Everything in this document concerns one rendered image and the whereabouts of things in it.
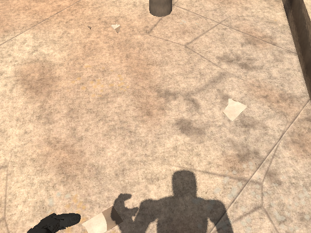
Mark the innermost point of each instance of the left robot hand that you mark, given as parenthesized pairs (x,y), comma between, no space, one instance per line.
(54,222)

